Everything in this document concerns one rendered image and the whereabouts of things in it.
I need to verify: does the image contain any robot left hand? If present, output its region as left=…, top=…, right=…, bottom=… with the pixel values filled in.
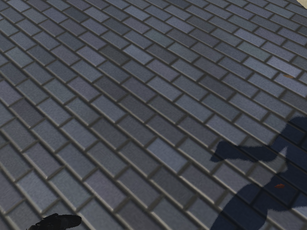
left=26, top=213, right=82, bottom=230

